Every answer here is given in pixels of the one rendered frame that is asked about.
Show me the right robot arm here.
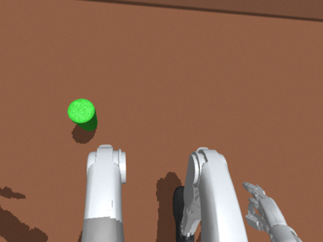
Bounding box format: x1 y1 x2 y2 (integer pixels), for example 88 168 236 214
268 225 302 242

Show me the right robot hand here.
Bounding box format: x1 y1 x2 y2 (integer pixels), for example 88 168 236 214
243 182 287 233

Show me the cup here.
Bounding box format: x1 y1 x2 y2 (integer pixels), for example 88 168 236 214
68 99 97 131

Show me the right robot foot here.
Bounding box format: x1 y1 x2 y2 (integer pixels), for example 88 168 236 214
173 186 195 242

